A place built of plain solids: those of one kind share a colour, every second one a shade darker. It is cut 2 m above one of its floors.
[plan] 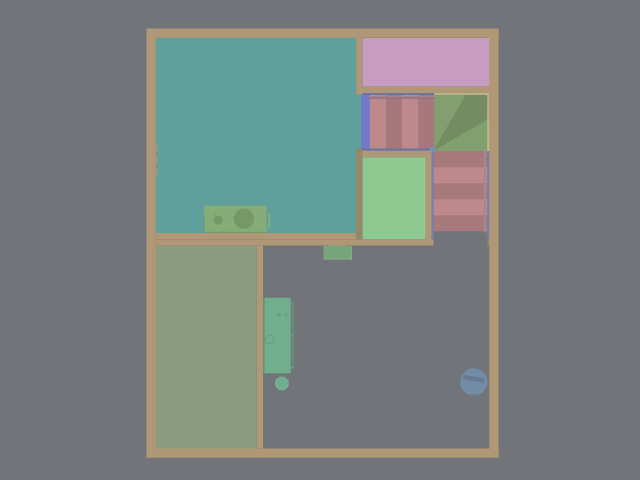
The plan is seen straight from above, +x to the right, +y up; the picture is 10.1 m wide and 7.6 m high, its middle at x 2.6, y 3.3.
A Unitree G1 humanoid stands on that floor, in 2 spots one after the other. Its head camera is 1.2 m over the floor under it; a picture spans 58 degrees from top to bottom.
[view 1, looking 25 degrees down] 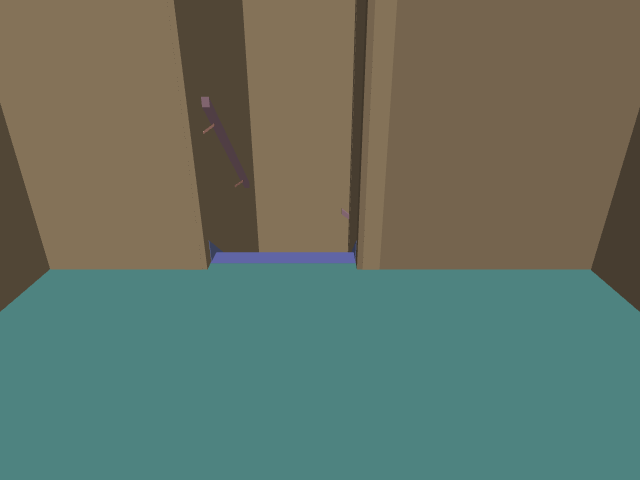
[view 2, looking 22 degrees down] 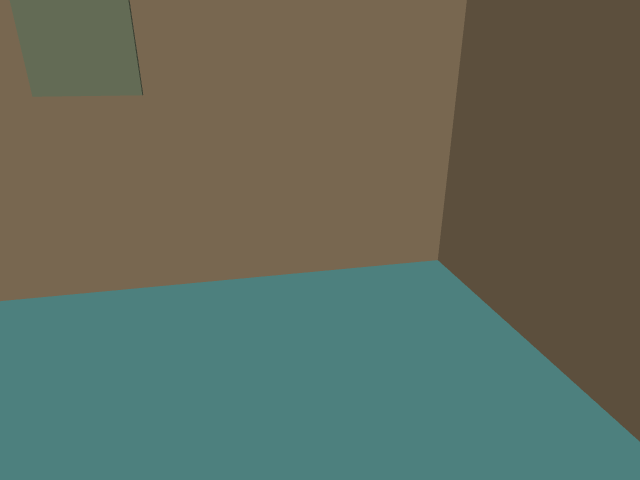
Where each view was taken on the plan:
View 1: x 1.00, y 4.96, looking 0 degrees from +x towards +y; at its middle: wall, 4.72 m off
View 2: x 2.39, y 5.20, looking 168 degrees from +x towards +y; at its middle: wall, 2.64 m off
